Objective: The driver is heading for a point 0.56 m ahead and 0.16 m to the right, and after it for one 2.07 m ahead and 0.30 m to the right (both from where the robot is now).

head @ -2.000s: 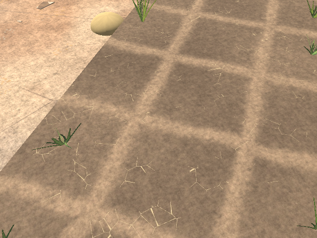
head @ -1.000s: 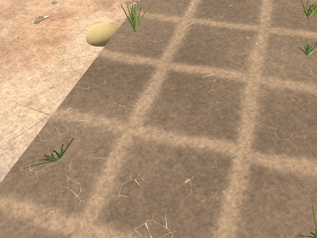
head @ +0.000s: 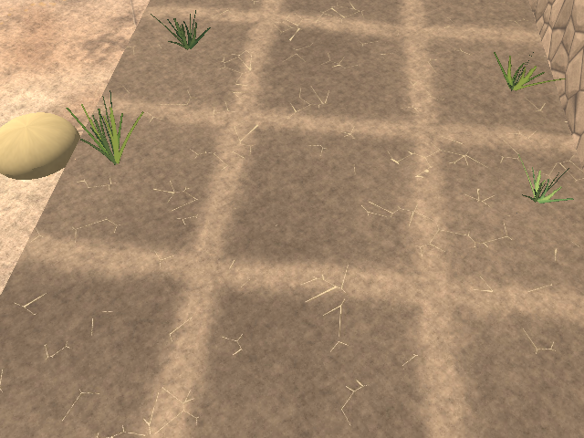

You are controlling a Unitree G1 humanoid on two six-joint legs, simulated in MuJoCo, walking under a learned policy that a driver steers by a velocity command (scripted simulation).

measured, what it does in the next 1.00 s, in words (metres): walks ahead, turning right: left foot, then right foot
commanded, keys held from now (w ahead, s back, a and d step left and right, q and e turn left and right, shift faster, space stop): w+e+shift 0.42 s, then e+shift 0.16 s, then q+shift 0.42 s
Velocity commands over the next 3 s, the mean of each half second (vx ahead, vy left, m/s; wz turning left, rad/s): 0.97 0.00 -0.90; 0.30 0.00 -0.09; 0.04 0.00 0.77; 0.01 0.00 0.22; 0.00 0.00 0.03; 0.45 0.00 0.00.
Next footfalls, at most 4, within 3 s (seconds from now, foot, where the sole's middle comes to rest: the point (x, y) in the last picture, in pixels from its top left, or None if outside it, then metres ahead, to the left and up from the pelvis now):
0.36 left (253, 379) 0.59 0.12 -0.74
0.74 right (396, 315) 0.76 -0.23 -0.74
1.18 left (284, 294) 0.82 0.05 -0.74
1.68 right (384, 285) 0.85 -0.20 -0.74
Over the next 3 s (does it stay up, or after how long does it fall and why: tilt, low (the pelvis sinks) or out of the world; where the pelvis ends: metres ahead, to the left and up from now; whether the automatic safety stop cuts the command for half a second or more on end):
stays up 0.91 -0.11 0.04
